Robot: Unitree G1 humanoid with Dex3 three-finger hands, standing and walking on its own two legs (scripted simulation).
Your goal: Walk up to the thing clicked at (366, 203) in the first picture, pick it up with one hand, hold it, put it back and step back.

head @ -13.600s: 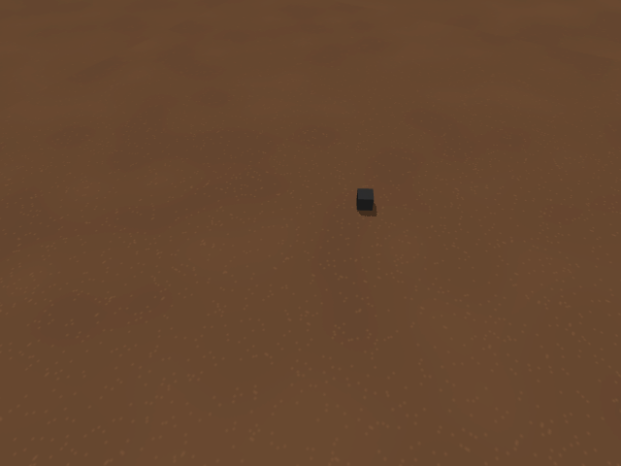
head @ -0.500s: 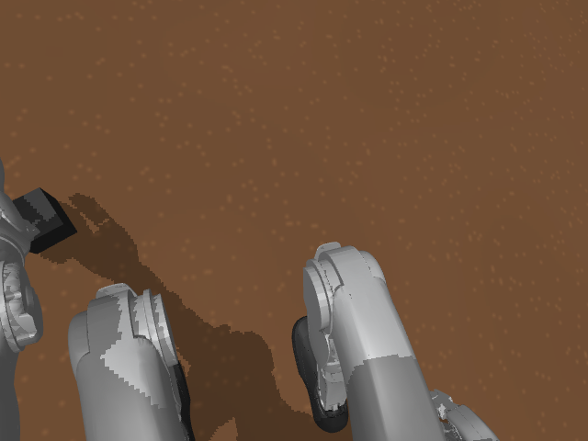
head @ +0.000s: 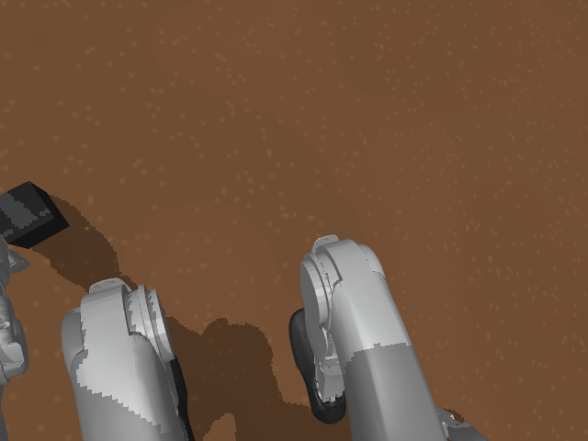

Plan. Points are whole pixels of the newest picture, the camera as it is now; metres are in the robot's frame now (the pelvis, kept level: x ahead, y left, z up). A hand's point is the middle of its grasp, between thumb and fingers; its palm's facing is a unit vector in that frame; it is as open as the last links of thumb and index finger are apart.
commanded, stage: rest palm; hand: left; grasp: from above
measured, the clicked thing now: (28, 216) +0.45 +0.33 -0.29
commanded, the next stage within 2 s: close in 1.68 s
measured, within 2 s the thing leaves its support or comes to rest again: neither
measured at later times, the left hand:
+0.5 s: hand (8, 212) +0.44 +0.33 -0.22, palm faces -0.35 -0.29 -0.89, open 14.4 cm
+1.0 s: hand (12, 220) +0.43 +0.34 -0.25, palm faces -0.38 -0.28 -0.88, open 14.4 cm
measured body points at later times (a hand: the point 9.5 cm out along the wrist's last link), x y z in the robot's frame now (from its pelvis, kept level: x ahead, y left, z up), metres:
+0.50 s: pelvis +0.00 +0.01 -0.01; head +0.26 +0.09 +0.35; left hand +0.46 +0.34 -0.17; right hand +0.06 -0.25 -0.10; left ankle +0.08 +0.14 -0.29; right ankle +0.10 -0.12 -0.29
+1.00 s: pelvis +0.00 +0.01 -0.02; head +0.28 +0.10 +0.33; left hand +0.45 +0.35 -0.20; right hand +0.04 -0.25 -0.09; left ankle +0.08 +0.14 -0.29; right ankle +0.10 -0.12 -0.29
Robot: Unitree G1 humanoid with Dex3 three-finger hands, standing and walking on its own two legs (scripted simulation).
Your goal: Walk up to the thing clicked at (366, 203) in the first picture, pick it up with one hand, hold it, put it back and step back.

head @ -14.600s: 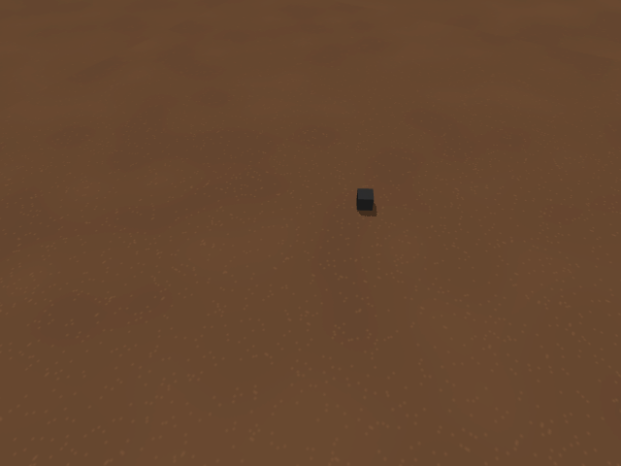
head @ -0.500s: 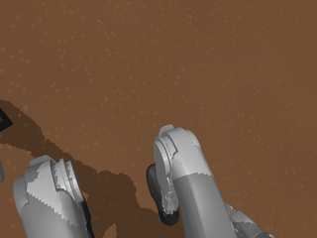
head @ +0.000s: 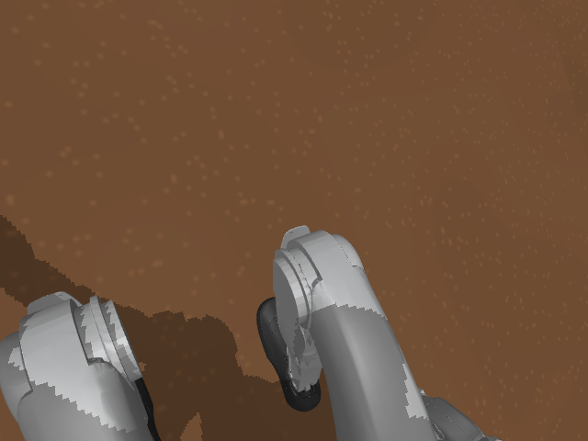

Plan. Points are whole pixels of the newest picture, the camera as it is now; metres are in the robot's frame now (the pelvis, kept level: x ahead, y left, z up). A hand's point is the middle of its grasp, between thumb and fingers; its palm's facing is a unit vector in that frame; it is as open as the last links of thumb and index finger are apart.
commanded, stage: rest palm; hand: left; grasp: from above
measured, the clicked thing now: out of the picture +0.42 +0.35 -0.27
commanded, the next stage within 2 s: close in 0.68 s
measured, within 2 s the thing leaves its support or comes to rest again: neither
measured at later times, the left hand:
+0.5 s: hand out of the picture +0.41 +0.35 -0.25, palm faces -0.35 -0.30 -0.89, open 14.2 cm
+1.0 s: hand out of the picture +0.41 +0.36 -0.25, palm faces -0.34 -0.29 -0.89, open 13.2 cm
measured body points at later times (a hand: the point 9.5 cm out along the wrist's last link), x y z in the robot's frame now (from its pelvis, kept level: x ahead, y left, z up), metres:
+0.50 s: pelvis +0.00 +0.01 +0.00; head +0.27 +0.13 +0.33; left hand +0.43 +0.37 -0.20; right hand +0.04 -0.24 -0.06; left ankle +0.07 +0.14 -0.27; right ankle +0.11 -0.12 -0.27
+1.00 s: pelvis -0.01 +0.01 +0.00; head +0.27 +0.13 +0.33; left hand +0.43 +0.37 -0.20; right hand +0.04 -0.24 -0.05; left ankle +0.07 +0.14 -0.27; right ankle +0.11 -0.12 -0.27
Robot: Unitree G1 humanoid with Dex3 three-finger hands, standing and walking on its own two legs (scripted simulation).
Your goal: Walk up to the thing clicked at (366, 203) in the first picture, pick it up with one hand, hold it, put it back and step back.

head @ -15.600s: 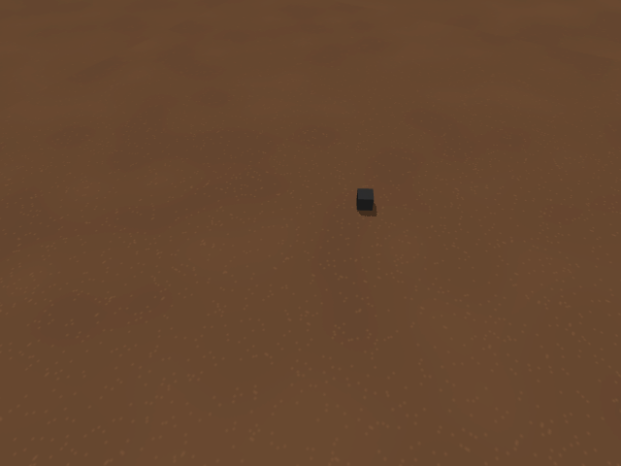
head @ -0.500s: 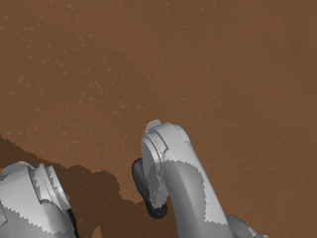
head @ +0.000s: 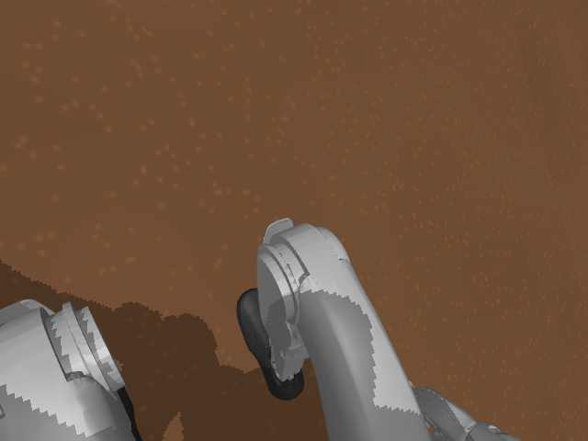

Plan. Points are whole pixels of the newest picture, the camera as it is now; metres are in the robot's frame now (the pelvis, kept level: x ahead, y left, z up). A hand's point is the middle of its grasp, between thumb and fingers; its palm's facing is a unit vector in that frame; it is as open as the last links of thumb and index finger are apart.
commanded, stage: close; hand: left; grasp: from above
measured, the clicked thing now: out of the picture +0.42 +0.36 -0.27
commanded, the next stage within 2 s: settle in 1.22 s
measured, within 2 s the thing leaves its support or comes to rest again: leaves its support in 1.68 s
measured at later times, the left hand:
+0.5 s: hand out of the picture +0.40 +0.36 -0.25, palm faces -0.36 -0.30 -0.88, open 11.6 cm
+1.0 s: hand out of the picture +0.40 +0.36 -0.24, palm faces -0.35 -0.29 -0.89, open 10.8 cm
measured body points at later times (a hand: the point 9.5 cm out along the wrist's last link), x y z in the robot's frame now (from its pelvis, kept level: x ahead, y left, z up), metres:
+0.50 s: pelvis +0.00 +0.00 +0.01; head +0.27 +0.13 +0.33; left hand +0.42 +0.37 -0.20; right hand +0.06 -0.25 -0.05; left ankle +0.07 +0.13 -0.27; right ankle +0.12 -0.13 -0.27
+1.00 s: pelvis +0.00 +0.00 +0.01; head +0.27 +0.13 +0.34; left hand +0.42 +0.37 -0.19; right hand +0.05 -0.25 -0.04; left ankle +0.07 +0.13 -0.27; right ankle +0.12 -0.13 -0.27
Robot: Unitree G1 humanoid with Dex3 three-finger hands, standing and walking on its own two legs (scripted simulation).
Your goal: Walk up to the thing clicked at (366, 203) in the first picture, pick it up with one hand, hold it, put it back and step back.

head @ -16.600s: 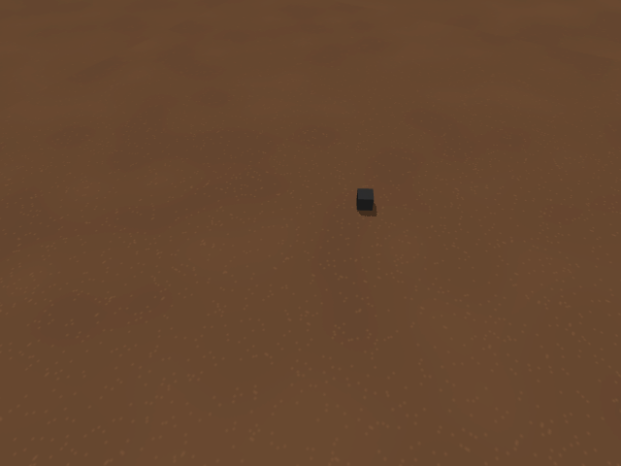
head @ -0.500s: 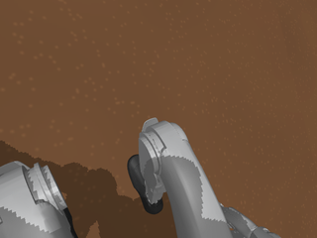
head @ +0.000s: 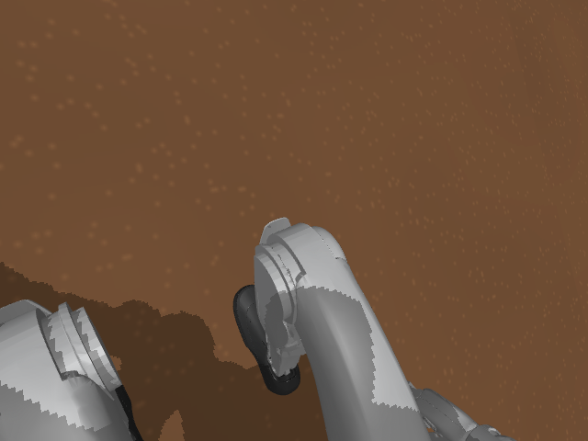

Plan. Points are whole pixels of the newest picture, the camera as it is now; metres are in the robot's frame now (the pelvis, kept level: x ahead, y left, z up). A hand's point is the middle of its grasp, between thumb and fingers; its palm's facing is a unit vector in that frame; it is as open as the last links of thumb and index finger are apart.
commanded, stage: close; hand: left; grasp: from above
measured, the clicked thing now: out of the picture +0.42 +0.36 -0.28
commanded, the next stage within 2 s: settle in 0.22 s
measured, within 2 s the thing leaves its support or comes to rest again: leaves its support in 0.68 s
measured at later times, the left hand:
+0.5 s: hand out of the picture +0.41 +0.37 -0.25, palm faces -0.35 -0.30 -0.89, open 10.2 cm
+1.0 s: hand out of the picture +0.41 +0.38 -0.18, palm faces -0.30 -0.27 -0.91, open 9.3 cm
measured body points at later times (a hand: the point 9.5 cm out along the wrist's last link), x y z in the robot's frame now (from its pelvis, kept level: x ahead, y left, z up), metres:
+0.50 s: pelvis +0.00 +0.00 +0.00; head +0.27 +0.14 +0.33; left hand +0.42 +0.38 -0.20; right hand +0.05 -0.24 -0.05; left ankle +0.07 +0.13 -0.28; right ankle +0.12 -0.13 -0.28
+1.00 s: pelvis +0.01 +0.00 +0.01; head +0.24 +0.11 +0.38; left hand +0.43 +0.39 -0.12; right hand +0.12 -0.25 -0.08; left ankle +0.07 +0.13 -0.28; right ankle +0.12 -0.13 -0.28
